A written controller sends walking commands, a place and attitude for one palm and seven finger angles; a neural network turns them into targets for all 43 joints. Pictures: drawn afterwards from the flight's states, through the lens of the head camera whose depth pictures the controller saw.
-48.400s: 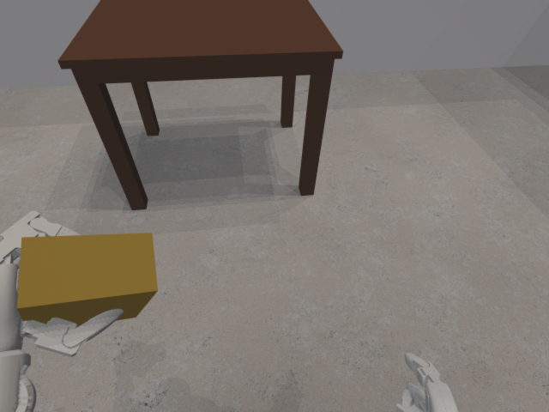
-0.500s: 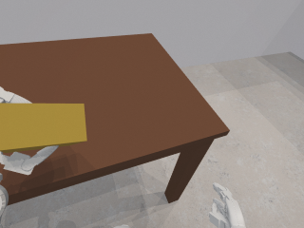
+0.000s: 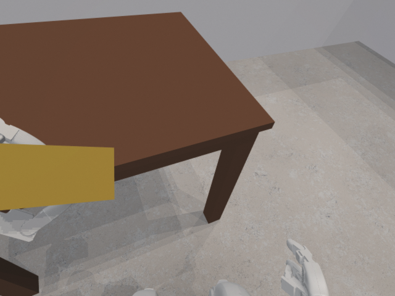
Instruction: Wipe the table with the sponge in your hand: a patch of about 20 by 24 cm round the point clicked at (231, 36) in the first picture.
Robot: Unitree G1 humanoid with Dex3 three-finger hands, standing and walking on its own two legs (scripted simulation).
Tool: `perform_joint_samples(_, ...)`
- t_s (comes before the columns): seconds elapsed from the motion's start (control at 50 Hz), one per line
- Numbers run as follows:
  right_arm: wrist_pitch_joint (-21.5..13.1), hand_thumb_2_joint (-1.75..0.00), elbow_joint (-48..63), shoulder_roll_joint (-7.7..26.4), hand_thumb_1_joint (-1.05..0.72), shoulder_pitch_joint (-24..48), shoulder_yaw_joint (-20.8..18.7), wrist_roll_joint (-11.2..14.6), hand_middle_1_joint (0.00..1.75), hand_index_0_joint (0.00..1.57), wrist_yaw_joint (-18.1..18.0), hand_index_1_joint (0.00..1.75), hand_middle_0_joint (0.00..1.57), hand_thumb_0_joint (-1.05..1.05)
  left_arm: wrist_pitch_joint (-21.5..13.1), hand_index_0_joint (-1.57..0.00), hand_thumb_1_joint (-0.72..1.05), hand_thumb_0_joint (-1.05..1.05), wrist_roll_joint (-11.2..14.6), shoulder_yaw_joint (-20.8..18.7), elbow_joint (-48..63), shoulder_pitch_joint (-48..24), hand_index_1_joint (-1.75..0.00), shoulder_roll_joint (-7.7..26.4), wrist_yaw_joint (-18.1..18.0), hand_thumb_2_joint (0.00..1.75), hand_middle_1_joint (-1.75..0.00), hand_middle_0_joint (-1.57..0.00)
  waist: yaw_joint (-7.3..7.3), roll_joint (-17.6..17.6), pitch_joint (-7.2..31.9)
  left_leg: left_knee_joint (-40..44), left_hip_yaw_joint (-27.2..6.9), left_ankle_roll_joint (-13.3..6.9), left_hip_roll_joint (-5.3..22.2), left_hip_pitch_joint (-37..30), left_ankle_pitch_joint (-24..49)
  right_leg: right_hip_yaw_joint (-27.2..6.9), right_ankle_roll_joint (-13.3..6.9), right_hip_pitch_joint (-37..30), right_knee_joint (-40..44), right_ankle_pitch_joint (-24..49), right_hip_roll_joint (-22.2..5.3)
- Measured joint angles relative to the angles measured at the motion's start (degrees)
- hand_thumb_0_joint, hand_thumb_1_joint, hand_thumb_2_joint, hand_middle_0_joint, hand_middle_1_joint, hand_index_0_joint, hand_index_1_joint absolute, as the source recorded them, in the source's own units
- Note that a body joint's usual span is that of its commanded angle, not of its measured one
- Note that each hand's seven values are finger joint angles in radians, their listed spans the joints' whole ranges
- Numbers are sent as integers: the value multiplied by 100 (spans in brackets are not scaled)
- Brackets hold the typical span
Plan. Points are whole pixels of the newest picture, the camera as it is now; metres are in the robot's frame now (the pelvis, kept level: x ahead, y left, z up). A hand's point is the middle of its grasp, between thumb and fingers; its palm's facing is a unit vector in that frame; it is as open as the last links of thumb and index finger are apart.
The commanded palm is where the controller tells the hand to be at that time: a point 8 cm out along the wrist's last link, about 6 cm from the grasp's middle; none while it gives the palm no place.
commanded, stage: stop stepping back and stand still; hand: left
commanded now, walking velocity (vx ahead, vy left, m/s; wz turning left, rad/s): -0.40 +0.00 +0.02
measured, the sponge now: (68, 176) +0.24 +0.20 +0.18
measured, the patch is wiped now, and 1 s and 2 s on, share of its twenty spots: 1.00 1.00 1.00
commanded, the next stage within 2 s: stand and wait in 1.30 s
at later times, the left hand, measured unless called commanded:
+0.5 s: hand out of the picture +0.02 +0.19 +0.21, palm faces +0.46 -0.79 -0.40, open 10.0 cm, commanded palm -0.03 +0.23 +0.22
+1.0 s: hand out of the picture -0.06 +0.18 +0.23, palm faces +0.53 -0.76 -0.37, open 10.0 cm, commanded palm -0.13 +0.20 +0.22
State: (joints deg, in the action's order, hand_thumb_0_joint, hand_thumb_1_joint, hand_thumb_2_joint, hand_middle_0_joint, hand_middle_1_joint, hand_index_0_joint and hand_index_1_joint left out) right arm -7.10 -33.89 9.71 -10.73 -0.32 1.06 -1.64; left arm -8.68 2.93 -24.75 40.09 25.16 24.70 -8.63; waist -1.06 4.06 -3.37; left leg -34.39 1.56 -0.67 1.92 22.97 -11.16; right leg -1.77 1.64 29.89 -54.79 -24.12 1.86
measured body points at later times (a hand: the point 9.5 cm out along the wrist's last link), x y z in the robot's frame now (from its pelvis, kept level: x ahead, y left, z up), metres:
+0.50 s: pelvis -0.17 -0.05 -0.01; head -0.20 -0.05 +0.44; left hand -0.01 +0.23 +0.23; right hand -0.01 -0.31 -0.08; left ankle -0.24 +0.08 -0.73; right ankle -0.08 -0.13 -0.70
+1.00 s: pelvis -0.26 -0.09 +0.00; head -0.30 -0.10 +0.45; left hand -0.10 +0.21 +0.24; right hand -0.08 -0.30 -0.08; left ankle -0.24 +0.03 -0.73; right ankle -0.21 -0.20 -0.65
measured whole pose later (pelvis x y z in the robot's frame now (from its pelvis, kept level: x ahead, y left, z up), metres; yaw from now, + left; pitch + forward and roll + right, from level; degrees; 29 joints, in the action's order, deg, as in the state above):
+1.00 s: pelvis -0.26 -0.09 +0.00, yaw +6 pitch -1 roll +0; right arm -7.8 -37.2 10.1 -14.5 0.9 2.1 -3.1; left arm -7.5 2.5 -22.8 26.3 20.3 24.1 -7.7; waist -1.5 -0.3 4.6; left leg -32.8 3.8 -2.4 2.1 16.3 -15.8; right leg 2.5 0.3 32.6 -64.8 -21.3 -1.2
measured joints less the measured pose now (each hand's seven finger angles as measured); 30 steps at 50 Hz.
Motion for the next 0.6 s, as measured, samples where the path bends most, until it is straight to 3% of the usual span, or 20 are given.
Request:
perform_joint_samples(0.12,-42,-90,-14,-58,-90,-224,110,-18,30,20,-65,30,21,1,-110,-75,-51,-1,66,8,-133,30,-134,-12,-3,105,-134,-72,70,-380,230,126,-208,163,206,351,456,181,-90,-889,1099,138,11)
perform_joint_samples(0.16,2,-90,27,-3,-90,-249,121,9,30,20,-94,30,21,1,-83,-75,-51,-1,54,-19,-366,-73,-134,12,26,105,-134,-72,113,-577,233,-265,-291,192,275,616,75,317,-201,-1331,1848,432,18)
perform_joint_samples(0.18,48,-90,-12,76,-90,-215,96,35,30,20,-109,30,21,1,-45,-75,-51,-1,36,72,-504,-197,-134,-68,63,105,-134,-72,86,-800,126,-815,-434,195,311,789,-514,460,-255,-1404,1921,578,118)
perform_joint_samples(0.22,154,-90,-184,170,-90,-215,80,112,30,20,-116,30,21,1,52,-75,-51,-1,63,268,-683,-274,-134,-187,150,105,-134,-72,107,-846,116,-2576,-601,245,-2,1159,-1076,529,-315,-1403,1936,750,79)
perform_joint_samples(0.26,308,-90,-319,197,-90,-222,121,135,30,20,-107,30,21,1,135,-75,-51,-1,110,328,-768,-107,-134,-280,206,105,-134,-72,126,-658,303,-3998,-509,246,-261,1308,-899,408,-332,-1286,2019,924,-32)
perform_joint_samples(0.3,401,-90,-382,199,-90,-234,137,121,30,20,-92,30,21,2,193,-75,-51,-1,132,330,-875,53,-134,-301,251,105,-134,-72,37,-479,576,-4474,-348,193,-309,1209,-636,343,-326,-1065,2141,1124,-136)
perform_joint_samples(0.34,406,-90,-382,211,-90,-270,110,122,30,20,-84,30,21,2,234,-75,-51,-1,129,339,-993,76,-134,-232,295,105,-134,-72,-53,-316,794,-3768,-183,64,-231,761,-784,334,-317,-795,2220,1304,-249)
perform_joint_samples(0.42,213,-90,-170,400,-90,-447,-4,119,30,20,-192,30,21,2,274,-75,-51,-1,92,335,-742,77,-134,-78,271,105,-134,-72,-151,-224,1008,-658,31,-261,-42,-758,-1275,467,-307,-199,2037,1498,-370)
perform_joint_samples(0.44,146,-90,-83,468,-90,-475,-56,100,30,20,-237,30,20,2,248,-75,-51,-1,92,298,-606,78,-134,-21,247,105,-134,-72,-166,-249,989,56,93,-202,6,-1105,-1527,511,-297,-4,1792,1429,-392)
perform_joint_samples(0.48,92,-90,-183,338,-90,-417,-118,82,30,20,-298,30,20,2,185,-75,-51,-1,71,148,-597,86,-134,91,197,105,-134,-72,-40,127,835,210,340,72,-243,-1287,-1450,238,-195,248,881,702,-508)
perform_joint_samples(0.54,-143,-90,-339,261,-91,-628,-157,136,30,20,-271,30,20,1,94,-76,-51,-2,-12,134,-964,-88,-134,16,203,105,-134,-73,-58,-52,970,226,207,96,-230,-1305,-1060,208,-129,475,-726,219,-347)
perform_joint_samples(0.56,-188,-90,-422,248,-91,-703,-141,158,30,19,-252,30,20,1,26,-76,-51,-1,-11,138,-1141,-201,-134,-5,227,105,-134,-73,-46,-157,1018,241,112,98,-184,-1283,-1000,245,-139,423,-797,181,-326)
perform_joint_samples(0.6,-157,-90,-490,244,-90,-820,-64,160,30,19,-232,30,20,1,-23,-76,-51,-1,34,108,-1418,-379,-134,-53,264,105,-134,-72,2,-382,1031,115,-24,91,-27,-1190,-1033,380,-127,12,-34,211,-323)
